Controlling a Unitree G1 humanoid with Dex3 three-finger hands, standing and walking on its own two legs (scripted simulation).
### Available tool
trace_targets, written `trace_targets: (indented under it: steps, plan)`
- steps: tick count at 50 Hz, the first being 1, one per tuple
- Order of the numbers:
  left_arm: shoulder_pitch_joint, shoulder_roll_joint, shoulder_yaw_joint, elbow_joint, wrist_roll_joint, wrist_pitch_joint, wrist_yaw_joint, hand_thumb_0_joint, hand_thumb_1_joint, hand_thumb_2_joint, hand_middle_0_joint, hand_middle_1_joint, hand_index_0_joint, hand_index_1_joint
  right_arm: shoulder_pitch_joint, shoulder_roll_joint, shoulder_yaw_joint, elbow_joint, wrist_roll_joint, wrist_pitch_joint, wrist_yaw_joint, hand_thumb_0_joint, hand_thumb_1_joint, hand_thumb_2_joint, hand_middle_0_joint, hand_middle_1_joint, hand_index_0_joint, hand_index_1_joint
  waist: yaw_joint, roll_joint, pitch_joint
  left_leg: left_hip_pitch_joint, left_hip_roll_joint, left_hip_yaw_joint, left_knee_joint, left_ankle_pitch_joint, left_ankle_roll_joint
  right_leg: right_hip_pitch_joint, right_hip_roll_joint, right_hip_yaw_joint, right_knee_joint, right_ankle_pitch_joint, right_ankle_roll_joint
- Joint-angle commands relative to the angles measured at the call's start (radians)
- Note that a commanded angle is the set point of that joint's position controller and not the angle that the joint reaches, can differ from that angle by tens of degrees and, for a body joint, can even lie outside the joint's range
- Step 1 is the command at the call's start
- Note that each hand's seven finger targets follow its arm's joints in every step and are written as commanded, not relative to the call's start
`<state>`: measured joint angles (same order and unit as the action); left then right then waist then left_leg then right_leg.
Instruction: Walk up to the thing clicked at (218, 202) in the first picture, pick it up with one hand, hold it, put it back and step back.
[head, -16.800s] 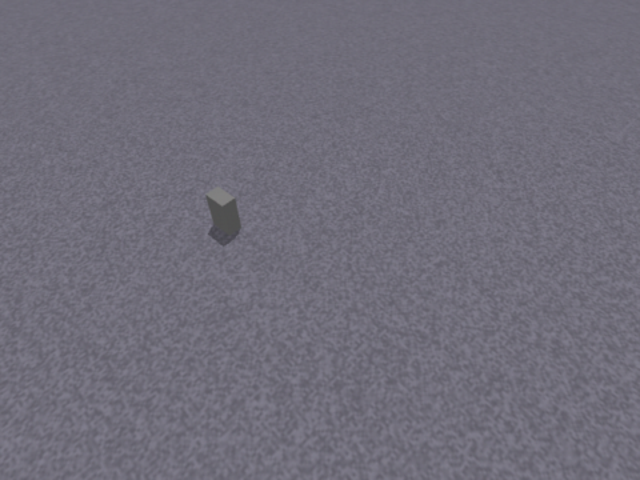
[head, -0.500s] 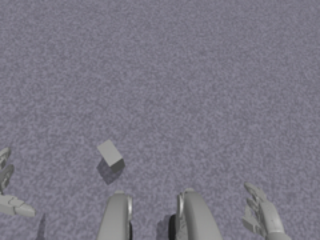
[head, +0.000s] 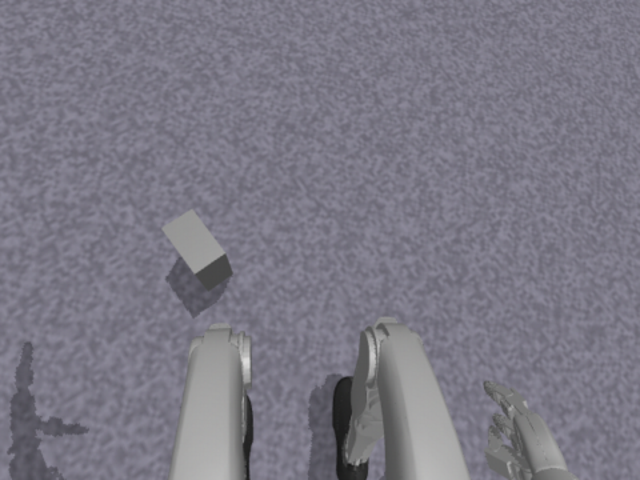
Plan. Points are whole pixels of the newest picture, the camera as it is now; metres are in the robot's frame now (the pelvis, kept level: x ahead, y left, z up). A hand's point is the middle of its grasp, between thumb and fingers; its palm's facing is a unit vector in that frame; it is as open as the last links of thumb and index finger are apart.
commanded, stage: go down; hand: left
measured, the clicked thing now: (200, 253) +0.47 +0.20 -0.39
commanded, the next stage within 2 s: approach in 1.14 s
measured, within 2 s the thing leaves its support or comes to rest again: neither
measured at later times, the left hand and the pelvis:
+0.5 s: hand out of the picture +0.37 +0.42 -0.06, palm faces +0.25 -0.96 -0.13, open 16.8 cm; pelvis -0.02 +0.00 -0.07, yaw -1 degrees
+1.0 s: hand out of the picture +0.38 +0.43 -0.08, palm faces +0.25 -0.96 -0.11, open 16.9 cm; pelvis -0.02 +0.01 -0.09, yaw -2 degrees
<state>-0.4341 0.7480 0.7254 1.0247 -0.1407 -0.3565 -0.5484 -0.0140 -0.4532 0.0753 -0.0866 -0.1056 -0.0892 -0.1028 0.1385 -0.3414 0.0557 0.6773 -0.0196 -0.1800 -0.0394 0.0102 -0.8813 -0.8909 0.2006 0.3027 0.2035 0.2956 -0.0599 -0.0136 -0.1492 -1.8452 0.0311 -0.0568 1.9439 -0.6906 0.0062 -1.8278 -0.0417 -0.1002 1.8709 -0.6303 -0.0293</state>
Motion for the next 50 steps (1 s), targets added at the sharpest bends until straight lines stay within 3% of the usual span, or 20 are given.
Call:
trace_targets:
  steps: [1,3,7,9,12,14,19,27,28,31,32,34,39,41,43,45,46,48,50]
  plan:
    - [-0.151,0.429,0.112,-0.159,-0.034,-0.06,-0.031,0.0,-0.42,0.079,-0.076,-0.09,-0.072,-0.089,0.117,-0.228,-0.076,-0.064,0.002,-0.031,-0.018,0.0,-0.876,-0.894,0.2,0.3,0.2,0.3,0.052,0.21,-0.604,0.418,-0.017,-0.028,-0.249,0.244,0.01,0.256,0.03,0.038,-0.127,0.152,-0.022]
    - [-0.165,0.449,0.119,-0.141,-0.034,-0.061,-0.04,0.0,-0.424,0.071,-0.076,-0.085,-0.074,-0.083,0.123,-0.226,-0.072,-0.06,-0.002,-0.029,-0.019,0.0,-0.881,-0.895,0.2,0.3,0.2,0.3,0.041,0.195,-0.597,0.375,-0.019,-0.018,-0.222,0.233,0.015,0.265,0.031,0.039,-0.121,0.143,-0.019]
    - [-0.182,0.474,0.14,-0.12,-0.037,-0.066,-0.055,0.0,-0.422,0.083,-0.069,-0.084,-0.065,-0.084,0.119,-0.233,-0.067,-0.05,-0.007,-0.028,-0.015,0.0,-0.883,-0.896,0.2,0.3,0.2,0.3,0.046,0.195,-0.586,0.339,-0.016,-0.017,-0.188,0.223,0.017,0.23,0.032,0.036,-0.083,0.138,-0.019]
    - [-0.24,0.496,0.133,-0.139,-0.034,-0.069,-0.061,0.0,-0.41,0.091,-0.067,-0.088,-0.065,-0.087,0.122,-0.236,-0.067,-0.052,-0.009,-0.027,-0.017,0.0,-0.879,-0.896,0.2,0.3,0.2,0.3,0.031,0.194,-0.563,0.288,-0.015,-0.011,-0.179,0.164,0.018,0.229,0.031,0.038,-0.08,0.102,-0.016]
    - [-0.258,0.526,0.155,-0.129,-0.031,-0.068,-0.067,0.0,-0.419,0.083,-0.067,-0.085,-0.065,-0.084,0.121,-0.243,-0.062,-0.052,-0.014,-0.03,-0.015,0.0,-0.882,-0.896,0.2,0.3,0.2,0.3,0.037,0.206,-0.577,0.278,-0.015,-0.009,-0.158,0.161,0.017,0.209,0.031,0.032,-0.053,0.105,-0.017]
    - [-0.28,0.522,0.135,-0.115,-0.026,-0.064,-0.075,0.0,-0.409,0.082,-0.065,-0.082,-0.064,-0.079,0.12,-0.244,-0.059,-0.046,-0.016,-0.027,-0.017,0.0,-0.882,-0.896,0.2,0.3,0.2,0.3,0.018,0.211,-0.561,0.264,-0.014,-0.011,-0.148,0.137,0.019,0.188,0.031,0.029,-0.046,0.086,-0.015]
    - [-0.309,0.558,0.15,-0.103,-0.022,-0.06,-0.078,0.0,-0.419,0.081,-0.065,-0.08,-0.063,-0.078,0.121,-0.25,-0.051,-0.051,-0.018,-0.03,-0.013,0.0,-0.881,-0.896,0.2,0.3,0.2,0.3,0.021,0.21,-0.557,0.224,-0.014,-0.012,-0.13,0.082,0.022,0.167,0.031,0.021,-0.024,0.049,-0.011]
    - [-0.347,0.573,0.149,-0.102,-0.026,-0.059,-0.092,0.0,-0.421,0.105,-0.058,-0.094,-0.054,-0.095,0.126,-0.262,-0.045,-0.047,-0.019,-0.032,-0.011,0.0,-0.882,-0.897,0.2,0.3,0.2,0.3,0.013,0.245,-0.551,0.223,-0.015,-0.023,-0.096,0.118,0.016,0.098,0.028,0.009,0.028,0.078,-0.017]
    - [-0.352,0.595,0.164,-0.113,-0.027,-0.061,-0.091,0.0,-0.423,0.102,-0.058,-0.089,-0.053,-0.091,0.127,-0.264,-0.045,-0.048,-0.019,-0.031,-0.011,0.0,-0.884,-0.898,0.2,0.3,0.2,0.3,0.024,0.237,-0.56,0.225,-0.014,-0.023,-0.094,0.111,0.017,0.1,0.03,0.01,0.026,0.071,-0.015]
    - [-0.342,0.587,0.161,-0.099,-0.026,-0.061,-0.099,0.0,-0.427,0.107,-0.055,-0.098,-0.052,-0.098,0.121,-0.272,-0.046,-0.049,-0.02,-0.031,-0.011,0.0,-0.885,-0.898,0.2,0.3,0.2,0.3,0.022,0.259,-0.556,0.246,-0.013,-0.038,-0.091,0.119,0.013,0.059,0.026,0.003,0.052,0.082,-0.018]
    - [-0.36,0.585,0.156,-0.102,-0.028,-0.063,-0.1,0.0,-0.445,0.108,-0.056,-0.099,-0.052,-0.101,0.135,-0.268,-0.043,-0.04,-0.021,-0.029,-0.01,0.0,-0.887,-0.899,0.2,0.3,0.2,0.3,0.009,0.261,-0.558,0.241,-0.014,-0.034,-0.078,0.129,0.013,0.063,0.025,0.004,0.053,0.087,-0.017]
    - [-0.351,0.59,0.163,-0.097,-0.031,-0.066,-0.1,0.0,-0.432,0.113,-0.054,-0.103,-0.051,-0.104,0.126,-0.271,-0.043,-0.044,-0.019,-0.027,-0.01,0.0,-0.888,-0.899,0.2,0.3,0.2,0.3,0.019,0.253,-0.543,0.226,-0.014,-0.038,-0.081,0.106,0.015,0.044,0.026,0.002,0.058,0.07,-0.017]
    - [-0.329,0.594,0.18,-0.081,-0.035,-0.067,-0.106,0.0,-0.439,0.119,-0.056,-0.103,-0.049,-0.107,0.142,-0.273,-0.04,-0.037,-0.023,-0.023,-0.007,0.0,-0.889,-0.9,0.2,0.3,0.2,0.3,0.019,0.247,-0.572,0.238,-0.018,-0.031,-0.052,0.174,0.012,0.059,0.024,0.003,0.074,0.11,-0.018]
    - [-0.361,0.592,0.168,-0.087,-0.036,-0.067,-0.109,0.0,-0.446,0.121,-0.055,-0.11,-0.05,-0.113,0.144,-0.274,-0.04,-0.03,-0.023,-0.021,-0.005,0.0,-0.889,-0.9,0.2,0.3,0.2,0.3,0.01,0.257,-0.56,0.231,-0.018,-0.038,-0.049,0.16,0.012,0.034,0.021,0.002,0.086,0.099,-0.019]
    - [-0.384,0.629,0.189,-0.127,-0.034,-0.074,-0.106,0.0,-0.467,0.117,-0.057,-0.1,-0.049,-0.106,0.137,-0.279,-0.04,-0.039,-0.026,-0.017,-0.005,0.0,-0.891,-0.9,0.2,0.3,0.2,0.3,0.021,0.263,-0.577,0.226,-0.018,-0.027,-0.033,0.172,0.014,0.047,0.021,0.007,0.086,0.108,-0.019]
    - [-0.367,0.602,0.177,-0.085,-0.034,-0.074,-0.109,0.0,-0.449,0.117,-0.053,-0.097,-0.047,-0.102,0.135,-0.278,-0.037,-0.034,-0.026,-0.016,-0.003,0.0,-0.89,-0.9,0.2,0.3,0.2,0.3,0.011,0.256,-0.537,0.203,-0.019,-0.029,-0.035,0.141,0.016,0.03,0.021,0.003,0.089,0.087,-0.017]
    - [-0.371,0.569,0.151,-0.067,-0.033,-0.074,-0.113,0.0,-0.455,0.12,-0.057,-0.11,-0.051,-0.114,0.145,-0.272,-0.035,-0.019,-0.027,-0.015,-0.001,0.0,-0.892,-0.9,0.2,0.3,0.2,0.3,-0.003,0.245,-0.507,0.184,-0.018,-0.033,-0.036,0.109,0.017,0.014,0.021,0.0,0.088,0.063,-0.016]
    - [-0.396,0.64,0.194,-0.105,-0.037,-0.085,-0.108,0.0,-0.45,0.125,-0.054,-0.106,-0.046,-0.111,0.13,-0.277,-0.032,-0.038,-0.027,-0.015,-0.001,0.0,-0.889,-0.9,0.2,0.3,0.2,0.3,0.011,0.235,-0.537,0.16,-0.021,-0.02,-0.017,0.095,0.023,0.045,0.023,0.005,0.08,0.052,-0.013]
    - [-0.386,0.651,0.197,-0.097,-0.036,-0.087,-0.112,0.0,-0.465,0.114,-0.059,-0.103,-0.051,-0.108,0.126,-0.281,-0.031,-0.042,-0.03,-0.013,0.0,0.0,-0.892,-0.9,0.2,0.3,0.2,0.3,0.017,0.246,-0.561,0.163,-0.022,-0.015,-0.016,0.117,0.021,0.064,0.022,0.005,0.096,0.067,-0.014]
